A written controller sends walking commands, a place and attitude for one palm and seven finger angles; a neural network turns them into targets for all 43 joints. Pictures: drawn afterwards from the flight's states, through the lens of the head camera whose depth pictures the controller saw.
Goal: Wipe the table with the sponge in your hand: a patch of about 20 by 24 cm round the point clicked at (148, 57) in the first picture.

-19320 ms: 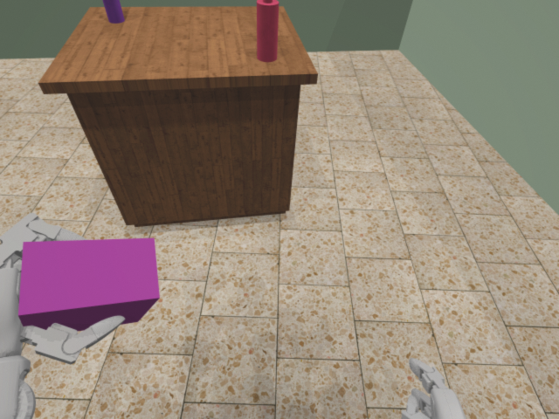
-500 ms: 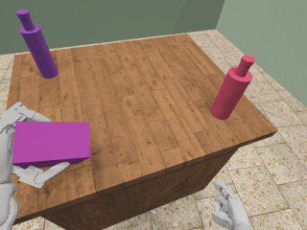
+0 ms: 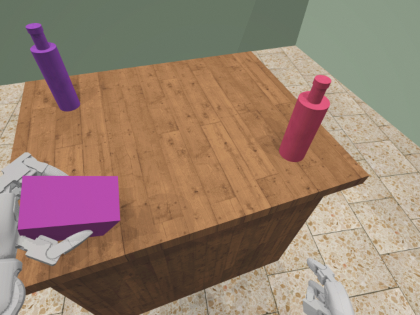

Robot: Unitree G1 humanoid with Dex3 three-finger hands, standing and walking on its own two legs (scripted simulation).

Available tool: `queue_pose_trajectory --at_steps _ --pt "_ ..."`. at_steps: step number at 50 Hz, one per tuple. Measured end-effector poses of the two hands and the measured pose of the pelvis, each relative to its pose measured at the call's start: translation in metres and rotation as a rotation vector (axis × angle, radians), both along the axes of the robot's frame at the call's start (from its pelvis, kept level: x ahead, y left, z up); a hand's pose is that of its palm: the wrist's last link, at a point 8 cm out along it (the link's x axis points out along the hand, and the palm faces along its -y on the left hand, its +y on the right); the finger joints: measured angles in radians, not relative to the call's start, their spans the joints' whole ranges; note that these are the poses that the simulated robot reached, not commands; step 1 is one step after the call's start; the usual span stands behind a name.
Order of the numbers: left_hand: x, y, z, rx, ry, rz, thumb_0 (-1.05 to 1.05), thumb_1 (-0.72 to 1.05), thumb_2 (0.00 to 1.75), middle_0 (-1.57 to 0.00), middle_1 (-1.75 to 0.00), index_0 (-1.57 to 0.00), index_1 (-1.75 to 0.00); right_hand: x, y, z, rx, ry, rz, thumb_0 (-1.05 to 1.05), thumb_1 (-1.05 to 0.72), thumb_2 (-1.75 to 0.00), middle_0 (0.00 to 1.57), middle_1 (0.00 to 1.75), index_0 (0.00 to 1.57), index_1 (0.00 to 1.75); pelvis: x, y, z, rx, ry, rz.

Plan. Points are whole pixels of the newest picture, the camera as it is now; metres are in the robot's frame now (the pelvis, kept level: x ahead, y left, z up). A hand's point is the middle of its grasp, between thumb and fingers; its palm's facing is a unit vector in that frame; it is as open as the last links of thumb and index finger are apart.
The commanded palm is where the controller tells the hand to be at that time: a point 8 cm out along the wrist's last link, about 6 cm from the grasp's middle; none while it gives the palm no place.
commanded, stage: look again from close up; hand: left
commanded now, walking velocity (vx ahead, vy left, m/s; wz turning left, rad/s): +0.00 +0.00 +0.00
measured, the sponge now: (83, 210) +0.23 +0.22 +0.13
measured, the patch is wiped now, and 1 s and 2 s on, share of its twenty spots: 0.00 0.00 0.00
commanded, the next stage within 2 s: shuffle to correct the standing spot in 0.08 s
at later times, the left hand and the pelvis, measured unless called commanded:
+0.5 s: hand (84, 201) +0.23 +0.21 +0.15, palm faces +0.36 -0.86 -0.36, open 10.4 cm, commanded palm +0.17 +0.24 +0.17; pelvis +0.01 -0.04 +0.00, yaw +0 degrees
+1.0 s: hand (124, 202) +0.24 +0.15 +0.15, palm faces +0.32 -0.87 -0.38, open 10.4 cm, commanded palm +0.18 +0.20 +0.17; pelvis +0.02 -0.08 -0.01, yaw +0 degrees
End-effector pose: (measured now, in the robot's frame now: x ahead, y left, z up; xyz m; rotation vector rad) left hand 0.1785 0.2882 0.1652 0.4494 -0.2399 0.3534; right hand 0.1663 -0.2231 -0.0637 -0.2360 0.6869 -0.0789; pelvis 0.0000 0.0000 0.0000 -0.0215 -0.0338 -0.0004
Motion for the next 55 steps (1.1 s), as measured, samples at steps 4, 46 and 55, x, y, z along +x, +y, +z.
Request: queue_pose_trajectory --at_steps 4,46,55 --pt "0.0 -0.01 0.001 -0.003 0.001 -0.013 -0.01 -0.52 1.02 -0.68 -1.35 -0.71 -1.34 0.0 -0.007 0.001 -0.002 -0.006 0.001 0.01 -0.9 -0.9 0.2 0.3 0.2 0.3 0.0 -0.007 0.0 -0.001 0.004 0.002" --pt "0.021 -0.084 0.0 -0.013 0.051 -0.049 -0.01 -0.52 1.02 -0.68 -1.34 -0.71 -1.34 0.01 -0.091 -0.01 -0.012 0.031 -0.061 0.01 -0.9 -0.9 0.2 0.3 0.2 0.3 0.014 -0.078 -0.006 0.012 0.046 -0.01" --pt "0.023 -0.094 0.006 0.011 0.022 -0.073 -0.01 -0.52 1.02 -0.68 -1.34 -0.71 -1.34 0.004 -0.105 -0.011 -0.021 0.038 -0.095 0.01 -0.9 -0.9 0.2 0.3 0.2 0.3 0.017 -0.086 -0.009 0.015 0.041 -0.006"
